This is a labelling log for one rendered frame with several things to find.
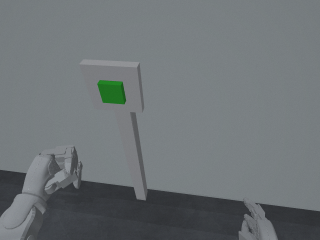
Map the button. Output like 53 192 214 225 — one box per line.
97 80 126 105

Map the robot left forearm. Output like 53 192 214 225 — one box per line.
0 193 48 240

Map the panel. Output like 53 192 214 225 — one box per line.
79 59 148 201

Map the left robot hand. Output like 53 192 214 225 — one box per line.
22 144 83 202

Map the right robot hand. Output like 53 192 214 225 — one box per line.
238 197 278 240

